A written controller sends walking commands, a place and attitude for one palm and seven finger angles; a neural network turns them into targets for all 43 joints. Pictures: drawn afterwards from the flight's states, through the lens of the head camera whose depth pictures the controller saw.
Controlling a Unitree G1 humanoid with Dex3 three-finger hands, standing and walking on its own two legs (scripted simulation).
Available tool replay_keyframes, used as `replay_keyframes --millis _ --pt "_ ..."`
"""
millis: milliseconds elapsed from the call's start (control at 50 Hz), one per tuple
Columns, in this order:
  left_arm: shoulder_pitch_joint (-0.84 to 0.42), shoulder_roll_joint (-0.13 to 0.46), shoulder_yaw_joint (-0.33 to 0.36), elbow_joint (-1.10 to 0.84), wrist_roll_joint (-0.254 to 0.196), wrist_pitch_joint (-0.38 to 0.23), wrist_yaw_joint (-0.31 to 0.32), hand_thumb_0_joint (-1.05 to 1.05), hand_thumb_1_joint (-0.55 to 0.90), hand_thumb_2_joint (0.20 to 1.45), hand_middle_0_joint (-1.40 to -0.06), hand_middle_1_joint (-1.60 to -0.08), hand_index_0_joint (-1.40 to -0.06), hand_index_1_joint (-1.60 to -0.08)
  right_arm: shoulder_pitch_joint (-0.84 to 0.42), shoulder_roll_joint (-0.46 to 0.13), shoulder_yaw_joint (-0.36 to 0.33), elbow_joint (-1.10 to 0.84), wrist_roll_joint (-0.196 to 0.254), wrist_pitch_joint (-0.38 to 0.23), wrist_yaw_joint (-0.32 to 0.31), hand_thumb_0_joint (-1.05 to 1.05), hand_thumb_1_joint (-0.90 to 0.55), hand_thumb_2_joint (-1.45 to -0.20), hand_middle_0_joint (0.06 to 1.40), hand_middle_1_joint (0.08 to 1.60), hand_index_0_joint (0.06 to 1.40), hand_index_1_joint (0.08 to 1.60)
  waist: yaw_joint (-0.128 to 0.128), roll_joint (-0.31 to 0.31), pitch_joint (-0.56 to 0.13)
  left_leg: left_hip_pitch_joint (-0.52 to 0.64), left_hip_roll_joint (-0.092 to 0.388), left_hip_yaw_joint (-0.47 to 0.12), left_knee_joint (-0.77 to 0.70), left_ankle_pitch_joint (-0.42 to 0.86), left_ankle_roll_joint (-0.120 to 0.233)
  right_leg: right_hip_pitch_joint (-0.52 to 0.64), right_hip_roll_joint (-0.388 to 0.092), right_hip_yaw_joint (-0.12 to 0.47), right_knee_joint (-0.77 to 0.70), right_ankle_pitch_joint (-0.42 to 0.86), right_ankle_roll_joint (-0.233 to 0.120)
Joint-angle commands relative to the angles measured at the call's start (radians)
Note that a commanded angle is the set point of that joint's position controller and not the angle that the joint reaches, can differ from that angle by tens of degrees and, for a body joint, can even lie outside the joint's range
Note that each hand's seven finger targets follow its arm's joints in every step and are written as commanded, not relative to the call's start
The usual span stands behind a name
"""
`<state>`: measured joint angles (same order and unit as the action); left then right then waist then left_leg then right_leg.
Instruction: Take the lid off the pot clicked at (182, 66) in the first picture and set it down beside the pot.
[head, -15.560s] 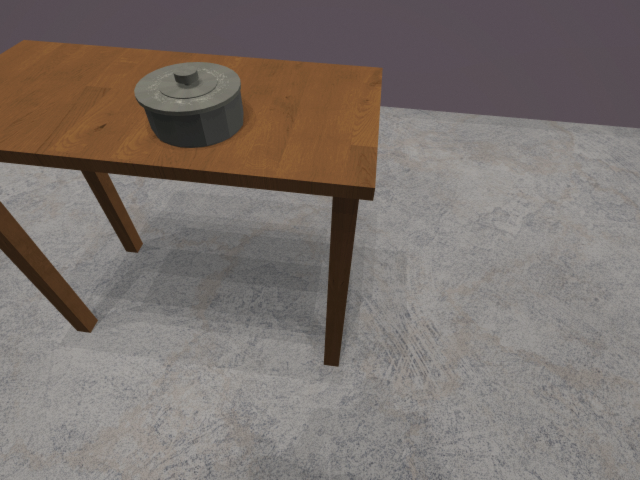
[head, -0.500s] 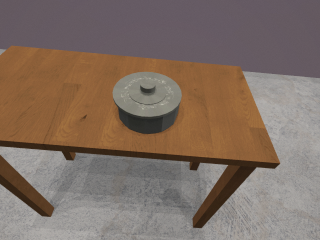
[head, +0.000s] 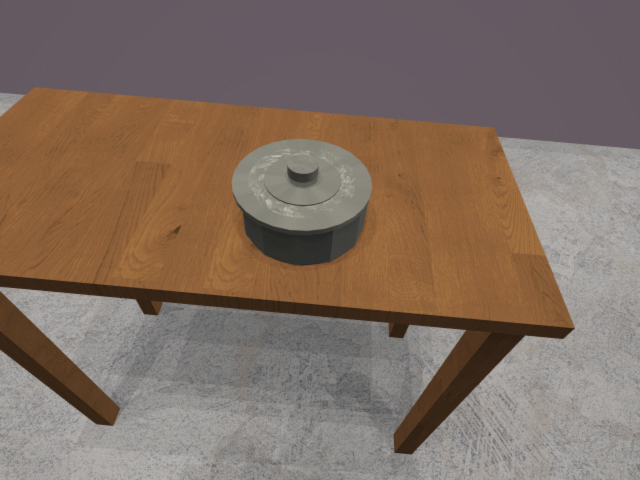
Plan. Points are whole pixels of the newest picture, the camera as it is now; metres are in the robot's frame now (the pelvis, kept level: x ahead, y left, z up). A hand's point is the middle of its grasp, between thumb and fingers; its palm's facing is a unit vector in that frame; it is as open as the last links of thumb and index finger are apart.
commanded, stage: lift the closed hand beside the body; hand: left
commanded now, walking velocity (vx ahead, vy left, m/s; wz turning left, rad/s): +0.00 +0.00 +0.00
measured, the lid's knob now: (302, 168) +0.48 +0.07 +0.14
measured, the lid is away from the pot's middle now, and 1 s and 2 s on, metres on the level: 0.00 0.00 0.00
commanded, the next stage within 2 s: raise the hand higher, near the body in 0.52 s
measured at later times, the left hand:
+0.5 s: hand (144, 472) +0.12 +0.19 +0.04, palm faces +0.29 -0.90 -0.32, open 3.1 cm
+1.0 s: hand (133, 418) +0.15 +0.18 +0.12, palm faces +0.34 -0.81 -0.47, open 3.1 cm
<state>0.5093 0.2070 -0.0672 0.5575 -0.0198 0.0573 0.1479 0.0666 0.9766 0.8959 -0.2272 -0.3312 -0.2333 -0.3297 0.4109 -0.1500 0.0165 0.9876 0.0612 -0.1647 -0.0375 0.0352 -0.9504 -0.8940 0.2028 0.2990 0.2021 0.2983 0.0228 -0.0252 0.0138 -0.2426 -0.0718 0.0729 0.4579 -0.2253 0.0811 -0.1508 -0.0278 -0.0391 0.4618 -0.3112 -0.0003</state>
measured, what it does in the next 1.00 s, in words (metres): shifts its weight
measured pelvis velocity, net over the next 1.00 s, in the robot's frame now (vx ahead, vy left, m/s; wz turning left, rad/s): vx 0.01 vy -0.06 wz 0.00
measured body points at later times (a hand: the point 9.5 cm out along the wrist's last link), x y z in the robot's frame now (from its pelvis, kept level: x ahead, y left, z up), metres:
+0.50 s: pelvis -0.01 -0.04 +0.00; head -0.02 -0.04 +0.45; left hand +0.10 +0.23 +0.06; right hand +0.22 -0.25 -0.04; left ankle +0.02 +0.05 -0.74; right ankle -0.04 -0.13 -0.74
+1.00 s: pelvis +0.01 -0.06 +0.00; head -0.01 -0.09 +0.45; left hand +0.13 +0.22 +0.14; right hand +0.21 -0.29 -0.08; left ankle +0.02 +0.05 -0.74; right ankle -0.04 -0.13 -0.74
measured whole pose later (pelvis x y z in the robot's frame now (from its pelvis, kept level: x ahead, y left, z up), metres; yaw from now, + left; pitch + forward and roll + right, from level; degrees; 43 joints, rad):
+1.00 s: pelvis +0.01 -0.06 +0.00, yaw +0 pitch -2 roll +0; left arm 0.71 0.33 0.27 -0.42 -0.05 -0.12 0.08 0.01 0.89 0.90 -1.30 -1.50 -1.30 -1.50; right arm 0.18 -0.22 -0.04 0.63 0.03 -0.12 -0.07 0.01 -0.91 -0.90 0.20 0.30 0.20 0.30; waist 0.07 0.07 -0.01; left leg -0.17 0.01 0.04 0.43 -0.22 0.01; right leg -0.05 0.06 -0.06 0.38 -0.29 -0.07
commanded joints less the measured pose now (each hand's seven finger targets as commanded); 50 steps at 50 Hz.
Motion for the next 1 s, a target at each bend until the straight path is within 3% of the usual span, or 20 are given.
replay_keyframes --millis 0,40,100,120,140,180,220,240,260,300,340,380,420,480,580,620,680,720,820,980 --pt "-0.078 -0.158 -0.194 -0.591 -0.020 -0.049 0.023 0.000 0.900 0.900 -0.464 -0.588 -0.464 -0.588 -0.198 -0.172 -0.006 -0.279 0.015 -0.168 0.003 0.000 -0.900 -0.900 0.200 0.300 0.200 0.300 -0.040 0.138 -0.042 0.151 0.117 -0.238 -0.174 -0.032 -0.119 -0.111 0.025 -0.024 -0.033 0.112 -0.038" --pt "0.099 -0.185 -0.197 -0.464 0.017 -0.049 0.003 0.000 0.900 0.900 -0.552 -0.684 -0.552 -0.684 -0.222 -0.189 -0.029 -0.321 -0.014 -0.159 0.028 0.000 -0.900 -0.900 0.200 0.300 0.200 0.300 -0.017 -0.015 0.015 0.114 0.126 -0.226 -0.140 0.069 -0.097 -0.124 0.037 -0.044 -0.040 0.108 -0.038" --pt "0.305 0.036 0.102 -0.408 0.025 -0.061 -0.037 0.000 0.900 0.900 -0.684 -0.828 -0.684 -0.828 -0.285 -0.199 -0.090 -0.392 -0.034 -0.070 0.049 0.000 -0.900 -0.900 0.200 0.300 0.200 0.300 0.047 -0.226 0.040 0.020 0.129 -0.164 -0.108 0.156 -0.089 -0.101 0.032 -0.052 -0.066 0.100 -0.033" --pt "0.407 0.143 0.256 -0.387 0.010 -0.079 -0.036 0.000 0.900 0.900 -0.728 -0.876 -0.728 -0.876 -0.315 -0.189 -0.107 -0.412 -0.026 -0.043 0.046 0.000 -0.900 -0.900 0.200 0.300 0.200 0.300 0.079 -0.217 0.042 -0.005 0.128 -0.135 -0.106 0.170 -0.099 -0.066 0.024 -0.054 -0.075 0.104 -0.037" --pt "0.434 0.149 0.270 -0.481 -0.010 -0.104 -0.051 0.000 0.900 0.900 -0.772 -0.924 -0.772 -0.924 -0.329 -0.182 -0.098 -0.462 -0.028 -0.026 0.048 0.000 -0.900 -0.900 0.200 0.300 0.200 0.300 0.087 -0.199 0.016 -0.007 0.115 -0.116 -0.105 0.165 -0.100 -0.041 0.018 -0.045 -0.067 0.105 -0.036" --pt "0.295 0.154 0.246 -0.726 -0.019 -0.148 -0.075 0.000 0.900 0.900 -0.860 -1.020 -0.860 -1.020 -0.368 -0.173 -0.082 -0.550 -0.019 -0.010 0.039 0.000 -0.900 -0.900 0.200 0.300 0.200 0.300 0.065 -0.092 0.013 0.023 0.108 -0.093 -0.106 0.104 -0.090 -0.054 0.017 -0.022 -0.075 0.098 -0.032" --pt "0.143 0.184 0.244 -0.916 -0.014 -0.179 -0.076 0.000 0.900 0.900 -0.948 -1.116 -0.948 -1.116 -0.361 -0.170 -0.069 -0.585 -0.025 -0.009 0.029 0.000 -0.900 -0.900 0.200 0.300 0.200 0.300 0.032 0.093 -0.021 0.077 0.109 -0.080 -0.094 0.066 -0.077 -0.079 0.010 -0.006 -0.098 0.106 -0.027" --pt "0.086 0.150 0.195 -0.996 -0.014 -0.187 -0.078 0.000 0.900 0.900 -0.992 -1.164 -0.992 -1.164 -0.353 -0.164 -0.055 -0.598 -0.033 -0.013 0.024 0.000 -0.900 -0.900 0.200 0.300 0.200 0.300 0.015 0.198 -0.016 0.097 0.105 -0.084 -0.094 0.060 -0.075 -0.090 0.010 -0.001 -0.101 0.113 -0.028" --pt "0.081 0.138 0.180 -1.000 -0.013 -0.183 -0.075 0.000 0.900 0.900 -1.036 -1.212 -1.036 -1.212 -0.326 -0.157 -0.045 -0.593 -0.038 -0.018 0.022 0.000 -0.900 -0.900 0.200 0.300 0.200 0.300 0.006 0.230 -0.011 0.109 0.105 -0.100 -0.092 0.060 -0.074 -0.096 0.011 -0.005 -0.096 0.119 -0.032" --pt "0.090 0.113 0.165 -0.971 -0.017 -0.169 -0.073 0.000 0.900 0.900 -1.124 -1.308 -1.124 -1.308 -0.301 -0.162 -0.041 -0.592 -0.043 -0.010 0.016 0.000 -0.900 -0.900 0.200 0.300 0.200 0.300 -0.004 0.223 0.001 0.131 0.102 -0.099 -0.081 0.075 -0.067 -0.115 0.019 -0.006 -0.109 0.129 -0.031" --pt "0.099 0.119 0.191 -0.955 -0.025 -0.164 -0.071 0.000 0.900 0.900 -1.212 -1.404 -1.212 -1.404 -0.302 -0.170 -0.045 -0.596 -0.047 0.005 0.006 0.000 -0.900 -0.900 0.200 0.300 0.200 0.300 -0.012 0.099 0.005 0.122 0.100 -0.094 -0.062 0.067 -0.058 -0.134 0.027 -0.015 -0.128 0.120 -0.024" --pt "0.107 0.155 0.229 -1.007 -0.027 -0.169 -0.070 0.000 0.900 0.900 -1.300 -1.500 -1.300 -1.500 -0.306 -0.170 -0.046 -0.607 -0.049 0.011 -0.007 0.000 -0.900 -0.900 0.200 0.300 0.200 0.300 0.001 0.070 -0.035 0.149 0.094 -0.082 -0.049 0.104 -0.050 -0.111 0.024 -0.005 -0.132 0.148 -0.020" --pt "0.118 0.212 0.289 -1.081 -0.028 -0.177 -0.063 0.000 0.900 0.900 -1.300 -1.500 -1.300 -1.500 -0.313 -0.172 -0.046 -0.618 -0.051 0.002 -0.012 0.000 -0.900 -0.900 0.200 0.300 0.200 0.300 0.017 0.086 -0.072 0.162 0.089 -0.074 -0.035 0.127 -0.050 -0.087 0.019 -0.002 -0.136 0.163 -0.019" --pt "0.163 0.206 0.296 -1.129 -0.029 -0.179 -0.058 0.000 0.900 0.900 -1.300 -1.500 -1.300 -1.500 -0.326 -0.158 -0.040 -0.613 -0.051 -0.008 -0.018 0.000 -0.900 -0.900 0.200 0.300 0.200 0.300 0.030 0.105 -0.068 0.171 0.087 -0.076 -0.040 0.148 -0.049 -0.066 0.013 0.005 -0.138 0.176 -0.020" --pt "0.221 0.216 0.343 -1.091 -0.032 -0.183 -0.065 0.000 0.900 0.900 -1.300 -1.500 -1.300 -1.500 -0.365 -0.151 -0.049 -0.587 -0.044 0.004 -0.024 0.000 -0.900 -0.900 0.200 0.300 0.200 0.300 0.037 0.015 -0.013 0.156 0.090 -0.067 -0.039 0.149 -0.046 -0.075 0.007 0.012 -0.165 0.184 -0.009" --pt "0.218 0.261 0.397 -1.098 -0.029 -0.193 -0.058 0.000 0.900 0.900 -1.300 -1.500 -1.300 -1.500 -0.379 -0.150 -0.053 -0.570 -0.044 0.001 -0.027 0.000 -0.900 -0.900 0.200 0.300 0.200 0.300 0.044 0.013 -0.012 0.160 0.089 -0.065 -0.034 0.151 -0.045 -0.080 0.008 0.018 -0.179 0.182 -0.007" --pt "0.213 0.257 0.402 -1.118 -0.034 -0.208 -0.058 0.000 0.900 0.900 -1.300 -1.500 -1.300 -1.500 -0.381 -0.146 -0.054 -0.565 -0.041 -0.004 -0.035 0.000 -0.900 -0.900 0.200 0.300 0.200 0.300 0.044 0.006 -0.011 0.167 0.091 -0.062 -0.038 0.145 -0.041 -0.076 -0.001 0.030 -0.187 0.171 -0.001" --pt "0.225 0.286 0.439 -1.125 -0.032 -0.214 -0.053 0.000 0.900 0.900 -1.300 -1.500 -1.300 -1.500 -0.390 -0.147 -0.058 -0.554 -0.040 -0.010 -0.036 0.000 -0.900 -0.900 0.200 0.300 0.200 0.300 0.053 0.041 -0.024 0.181 0.089 -0.055 -0.031 0.159 -0.040 -0.076 -0.002 0.041 -0.197 0.191 0.001" --pt "0.232 0.282 0.450 -1.164 -0.032 -0.229 -0.049 0.000 0.900 0.900 -1.300 -1.500 -1.300 -1.500 -0.389 -0.146 -0.063 -0.544 -0.039 -0.020 -0.040 0.000 -0.900 -0.900 0.200 0.300 0.200 0.300 0.053 0.045 -0.059 0.208 0.089 -0.048 -0.025 0.204 -0.036 -0.055 -0.005 0.039 -0.182 0.269 0.008" --pt "0.173 0.285 0.466 -1.200 -0.040 -0.242 -0.046 0.000 0.900 0.900 -1.300 -1.500 -1.300 -1.500 -0.389 -0.142 -0.066 -0.547 -0.035 -0.013 -0.049 0.000 -0.900 -0.900 0.200 0.300 0.200 0.300 0.048 0.030 -0.028 0.211 0.091 -0.044 -0.026 0.231 -0.032 -0.049 -0.015 0.043 -0.172 0.361 0.015"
